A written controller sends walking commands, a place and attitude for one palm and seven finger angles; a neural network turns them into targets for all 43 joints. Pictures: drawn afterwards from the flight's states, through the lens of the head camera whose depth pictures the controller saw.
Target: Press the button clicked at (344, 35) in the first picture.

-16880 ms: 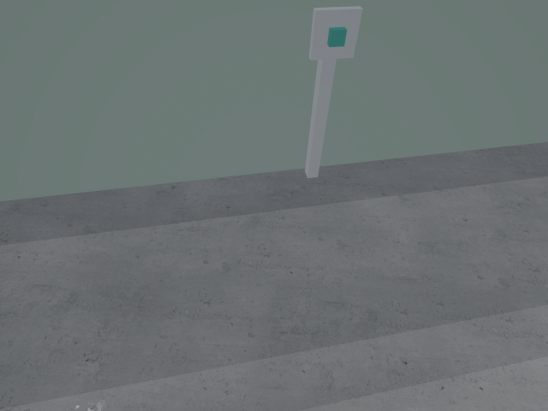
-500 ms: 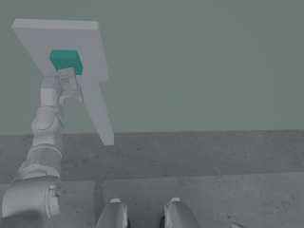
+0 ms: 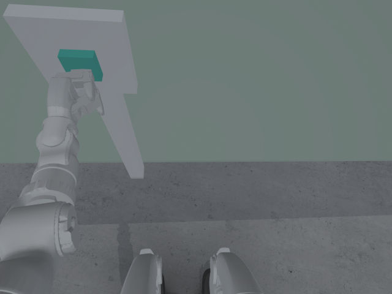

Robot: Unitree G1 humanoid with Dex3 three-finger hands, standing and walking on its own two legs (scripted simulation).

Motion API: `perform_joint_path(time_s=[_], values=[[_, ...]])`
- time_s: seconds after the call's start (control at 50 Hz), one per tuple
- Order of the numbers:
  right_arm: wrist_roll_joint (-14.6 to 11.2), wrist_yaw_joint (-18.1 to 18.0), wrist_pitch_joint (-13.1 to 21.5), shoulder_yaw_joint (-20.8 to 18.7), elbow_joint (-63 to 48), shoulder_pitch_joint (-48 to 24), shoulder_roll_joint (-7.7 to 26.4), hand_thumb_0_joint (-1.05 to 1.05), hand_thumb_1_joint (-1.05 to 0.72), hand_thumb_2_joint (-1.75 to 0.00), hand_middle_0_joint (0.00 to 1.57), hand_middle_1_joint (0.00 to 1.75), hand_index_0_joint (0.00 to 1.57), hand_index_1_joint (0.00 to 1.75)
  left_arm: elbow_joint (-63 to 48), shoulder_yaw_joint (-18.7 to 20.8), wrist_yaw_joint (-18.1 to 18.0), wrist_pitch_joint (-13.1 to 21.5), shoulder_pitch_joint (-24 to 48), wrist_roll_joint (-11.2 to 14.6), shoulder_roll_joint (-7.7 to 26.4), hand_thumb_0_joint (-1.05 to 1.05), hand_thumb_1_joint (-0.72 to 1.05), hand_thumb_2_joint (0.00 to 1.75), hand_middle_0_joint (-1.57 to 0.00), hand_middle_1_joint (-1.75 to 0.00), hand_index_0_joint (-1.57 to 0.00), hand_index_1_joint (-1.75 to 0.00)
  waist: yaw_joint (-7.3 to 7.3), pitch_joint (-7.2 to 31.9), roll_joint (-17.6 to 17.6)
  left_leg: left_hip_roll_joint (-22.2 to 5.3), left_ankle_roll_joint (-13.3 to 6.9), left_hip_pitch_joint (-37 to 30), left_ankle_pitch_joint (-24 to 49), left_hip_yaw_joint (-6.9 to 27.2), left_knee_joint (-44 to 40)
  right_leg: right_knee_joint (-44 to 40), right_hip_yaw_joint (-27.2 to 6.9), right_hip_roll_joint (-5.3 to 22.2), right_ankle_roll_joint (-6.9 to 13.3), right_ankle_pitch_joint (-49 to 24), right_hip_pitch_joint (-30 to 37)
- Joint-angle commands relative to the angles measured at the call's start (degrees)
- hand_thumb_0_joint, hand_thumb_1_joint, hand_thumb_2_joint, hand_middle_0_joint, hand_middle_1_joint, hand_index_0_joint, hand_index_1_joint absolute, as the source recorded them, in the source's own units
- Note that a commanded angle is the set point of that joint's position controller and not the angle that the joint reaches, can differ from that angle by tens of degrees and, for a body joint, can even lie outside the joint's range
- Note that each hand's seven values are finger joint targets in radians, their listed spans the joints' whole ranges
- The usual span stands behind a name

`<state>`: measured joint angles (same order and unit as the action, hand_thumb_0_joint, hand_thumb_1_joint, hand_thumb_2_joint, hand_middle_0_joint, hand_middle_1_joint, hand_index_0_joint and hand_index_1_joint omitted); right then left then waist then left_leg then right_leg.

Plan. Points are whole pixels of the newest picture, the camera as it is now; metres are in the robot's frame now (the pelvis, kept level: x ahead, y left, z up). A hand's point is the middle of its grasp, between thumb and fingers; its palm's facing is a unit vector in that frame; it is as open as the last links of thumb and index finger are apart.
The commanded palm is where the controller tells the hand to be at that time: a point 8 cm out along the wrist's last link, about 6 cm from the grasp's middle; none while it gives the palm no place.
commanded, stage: press the button with the knuckle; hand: left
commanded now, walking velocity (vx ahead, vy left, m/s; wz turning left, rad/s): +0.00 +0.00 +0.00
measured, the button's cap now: (82, 62) +0.54 +0.20 +0.09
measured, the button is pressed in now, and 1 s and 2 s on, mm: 9 0 0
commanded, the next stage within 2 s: hold the button down briefly in 0.16 s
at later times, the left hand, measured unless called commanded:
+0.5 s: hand (97, 95) +0.50 +0.18 +0.05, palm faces +0.03 -1.00 -0.04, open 3.6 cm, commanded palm +0.50 +0.21 +0.06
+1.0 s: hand (98, 105) +0.47 +0.17 +0.06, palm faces +0.01 -1.00 -0.02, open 3.4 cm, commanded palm +0.43 +0.21 +0.06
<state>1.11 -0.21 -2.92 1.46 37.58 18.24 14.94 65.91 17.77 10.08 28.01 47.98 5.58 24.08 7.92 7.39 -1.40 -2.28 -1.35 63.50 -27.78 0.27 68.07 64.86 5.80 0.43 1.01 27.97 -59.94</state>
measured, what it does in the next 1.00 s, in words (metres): stands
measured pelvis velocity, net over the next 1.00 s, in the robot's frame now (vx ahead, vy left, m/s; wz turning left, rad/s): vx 0.00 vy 0.01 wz -0.02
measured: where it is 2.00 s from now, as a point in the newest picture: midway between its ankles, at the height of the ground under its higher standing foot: outside the picture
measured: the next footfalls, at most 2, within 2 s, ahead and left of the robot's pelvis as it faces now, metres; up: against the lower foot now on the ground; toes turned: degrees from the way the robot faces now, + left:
none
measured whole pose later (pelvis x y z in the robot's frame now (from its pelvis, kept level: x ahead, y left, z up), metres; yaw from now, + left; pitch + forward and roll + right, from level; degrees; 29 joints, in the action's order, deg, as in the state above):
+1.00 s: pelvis +0.00 +0.01 +0.01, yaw -1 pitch +21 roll -3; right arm 0.6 0.6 -3.1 1.3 35.9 19.1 14.5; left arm 58.0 17.7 9.5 27.9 39.7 6.8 21.0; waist 7.6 7.7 -1.5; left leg -2.7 -2.0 59.9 -27.5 -1.4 65.9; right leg 62.5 3.9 -0.1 0.3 26.8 -57.0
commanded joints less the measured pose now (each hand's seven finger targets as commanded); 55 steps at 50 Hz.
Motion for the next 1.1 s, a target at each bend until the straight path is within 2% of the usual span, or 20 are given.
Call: perform_joint_path(time_s=[0.0,0.12,0.18,0.22,0.24,0.3,0.32,0.34,0.42,0.46,0.5,0.56,0.6,0.68,0.76,0.86,0.9,1.0,1.04,1.08], values=[[0.0,-0.9,1.3,-3.2,-2.3,9.1,10.6,0.0,-0.9,-0.9,0.2,0.3,0.2,0.3,-12.0,-1.3,-0.4,2.7,35.3,-0.5,9.9,0.0,0.9,0.9,-1.3,-1.5,-1.3,-1.5,6.07,25.2,-7.2,0.9,-0.4,-23.5,10.7,5.0,-7.8,-8.9,-3.7,-2.2,0.3,-8.2,2.4],[0.2,-1.2,1.8,-3.1,-2.0,9.5,11.3,0.0,-0.9,-0.9,0.2,0.3,0.2,0.3,-11.8,0.5,-0.5,2.2,38.9,-0.5,13.2,0.0,0.9,0.9,-1.3,-1.5,-1.3,-1.5,6.4,27.8,-8.9,0.8,-0.3,-24.0,9.6,5.4,-7.2,-8.6,-3.7,-2.2,0.4,-7.2,1.4],[0.2,-1.2,2.2,-2.8,-1.9,9.5,11.1,0.0,-0.9,-0.9,0.2,0.3,0.2,0.3,-11.6,-1.3,-0.6,1.8,40.8,-0.6,11.8,0.0,0.9,0.9,-1.3,-1.5,-1.3,-1.5,7.09,26.9,-9.3,0.9,-0.4,-22.9,8.0,5.4,-7.3,-8.8,-3.7,-2.2,0.3,-6.3,1.2],[0.3,-1.2,2.5,-2.9,-1.7,9.8,11.4,0.0,-0.9,-0.9,0.2,0.3,0.2,0.3,-12.7,-0.8,-1.0,2.0,42.3,-0.5,12.5,0.0,0.9,0.9,-1.3,-1.5,-1.3,-1.5,7.16,28.9,-10.4,0.9,-0.4,-24.3,8.4,5.8,-7.2,-8.6,-3.6,-2.2,0.4,-6.4,0.4],[0.3,-1.3,2.5,-2.8,-1.6,10.0,11.4,0.0,-0.9,-0.9,0.2,0.3,0.2,0.3,-12.0,0.0,-1.1,2.0,41.8,-0.8,13.7,0.0,0.9,0.9,-1.3,-1.5,-1.3,-1.5,6.78,28.6,-10.2,0.9,-0.3,-23.9,8.0,5.8,-7.3,-8.6,-3.6,-2.2,0.5,-6.0,0.7],[0.5,-1.0,2.8,-2.8,-1.8,10.1,11.3,0.0,-0.9,-0.9,0.2,0.3,0.2,0.3,-12.0,-0.8,-1.4,2.1,41.5,-0.9,12.4,0.0,0.9,0.9,-1.3,-1.5,-1.3,-1.5,6.97,29.0,-9.8,0.9,-0.4,-23.8,7.7,5.9,-7.5,-8.7,-3.6,-2.3,0.5,-5.7,0.8],[0.4,-1.0,2.8,-2.7,-1.5,9.9,11.3,0.0,-0.9,-0.9,0.2,0.3,0.2,0.3,-10.9,-1.4,-1.5,1.9,41.4,-0.9,11.8,0.0,0.9,0.9,-1.3,-1.5,-1.3,-1.5,7.41,27.2,-9.2,0.9,-0.3,-22.7,6.3,5.8,-7.5,-9.0,-3.6,-2.3,0.4,-5.0,0.2],[0.5,-1.1,2.9,-2.6,-1.4,10.2,11.6,0.0,-0.9,-0.9,0.2,0.3,0.2,0.3,-10.9,0.0,-1.7,1.9,42.1,-1.0,13.9,0.0,0.9,0.9,-1.3,-1.5,-1.3,-1.5,7.42,26.2,-8.3,0.8,-0.4,-21.7,5.0,6.0,-7.8,-8.9,-3.5,-2.3,0.3,-4.3,0.6],[0.5,-1.1,3.3,-2.5,-1.7,10.0,11.6,0.0,-0.9,-0.9,0.2,0.3,0.2,0.3,-11.5,-0.3,-1.8,2.4,43.0,-1.3,14.2,0.0,0.9,0.9,-1.3,-1.5,-1.3,-1.5,7.33,26.9,-9.7,1.0,-0.4,-21.2,3.2,5.9,-8.0,-8.9,-3.8,-2.2,0.5,-3.2,0.4],[0.4,-1.1,3.5,-2.5,-1.7,10.2,11.7,0.0,-0.9,-0.9,0.2,0.3,0.2,0.3,-11.1,0.2,-1.8,2.2,42.5,-1.1,14.6,0.0,0.9,0.9,-1.3,-1.5,-1.3,-1.5,7.5,26.5,-8.5,0.9,-0.6,-20.8,2.8,5.9,-8.2,-9.2,-3.8,-2.3,0.3,-3.0,0.8],[0.5,-1.0,3.6,-2.5,-1.8,10.3,11.8,0.0,-0.9,-0.9,0.2,0.3,0.2,0.3,-12.6,1.0,-1.6,2.7,42.5,-1.0,15.6,0.0,0.9,0.9,-1.3,-1.5,-1.3,-1.5,6.7,28.6,-11.0,1.0,-0.4,-22.2,4.7,5.8,-8.0,-8.8,-3.8,-2.2,0.7,-4.0,1.3],[0.5,-0.8,3.5,-2.7,-1.9,10.4,11.5,0.0,-0.9,-0.9,0.2,0.3,0.2,0.3,-12.2,1.0,-1.3,2.6,40.1,-0.8,14.5,0.0,0.9,0.9,-1.3,-1.5,-1.3,-1.5,6.08,28.9,-9.9,0.9,-0.3,-22.8,6.0,5.7,-8.2,-9.2,-3.6,-2.4,0.5,-4.7,2.4],[0.4,-0.7,3.4,-2.6,-2.3,10.2,11.7,0.0,-0.9,-0.9,0.2,0.3,0.2,0.3,-12.5,2.8,-1.1,2.7,37.2,-0.3,16.0,0.0,0.9,0.9,-1.3,-1.5,-1.3,-1.5,5.04,28.8,-9.2,0.9,-0.3,-22.3,6.3,5.6,-8.7,-9.3,-3.6,-2.4,0.7,-4.8,3.8],[0.0,-0.5,2.8,-2.9,-3.1,9.4,11.4,0.0,-0.9,-0.9,0.2,0.3,0.2,0.3,-13.5,2.2,-0.8,2.7,32.6,0.2,14.0,0.0,0.9,0.9,-1.3,-1.5,-1.3,-1.5,4.19,26.2,-7.8,0.7,0.0,-22.6,4.6,5.4,-10.0,-9.8,-3.4,-2.5,0.6,-4.1,3.9],[-0.1,-0.3,2.4,-3.3,-3.8,8.8,10.9,0.0,-0.9,-0.9,0.2,0.3,0.2,0.3,-16.9,0.9,-1.0,3.7,28.5,0.6,11.1,0.0,0.9,0.9,-1.3,-1.5,-1.3,-1.5,2.69,27.5,-8.6,0.7,0.3,-25.9,8.4,5.3,-10.8,-9.6,-2.9,-2.4,0.7,-6.4,5.0],[-0.5,-0.2,1.6,-3.7,-4.6,7.7,10.5,0.0,-0.9,-0.9,0.2,0.3,0.2,0.3,-19.0,1.7,-1.0,4.2,21.3,1.4,10.2,0.0,0.9,0.9,-1.3,-1.5,-1.3,-1.5,1.27,26.5,-5.3,0.7,0.2,-25.6,11.5,4.0,-10.9,-10.3,-3.2,-2.5,0.5,-8.8,8.6],[-0.6,0.0,1.4,-3.8,-5.6,7.1,10.1,0.0,-0.9,-0.9,0.2,0.3,0.2,0.3,-21.4,1.4,-0.8,4.7,16.4,1.8,8.8,0.0,0.9,0.9,-1.3,-1.5,-1.3,-1.5,-0.45,28.5,-7.3,0.8,0.4,-28.3,15.5,3.6,-11.2,-9.9,-3.0,-2.6,0.9,-11.4,10.2],[-1.2,0.3,0.4,-4.2,-6.8,5.9,9.4,0.0,-0.9,-0.9,0.2,0.3,0.2,0.3,-22.8,0.3,-0.5,3.6,6.7,2.8,5.3,0.0,0.9,0.9,-1.3,-1.5,-1.3,-1.5,-1.29,24.6,-3.1,0.8,0.4,-26.6,18.4,2.4,-11.5,-10.4,-3.0,-2.6,0.6,-15.4,12.9],[-1.3,0.2,0.2,-4.4,-7.1,5.5,9.4,0.0,-0.9,-0.9,0.2,0.3,0.2,0.3,-25.1,1.4,-0.7,3.3,4.3,3.1,6.6,0.0,0.9,0.9,-1.3,-1.5,-1.3,-1.5,-1.96,24.2,-1.8,0.9,0.4,-25.7,19.5,2.1,-11.6,-10.3,-3.3,-2.4,0.4,-17.3,14.8],[-1.5,0.3,0.2,-4.5,-8.1,4.7,8.7,0.0,-0.9,-0.9,0.2,0.3,0.2,0.3,-29.4,-0.3,-0.5,3.3,0.9,3.6,3.8,0.0,0.9,0.9,-1.3,-1.5,-1.3,-1.5,-2.57,25.4,-2.5,0.9,0.5,-27.5,22.0,1.7,-11.7,-10.3,-3.2,-2.4,0.4,-19.7,16.2]])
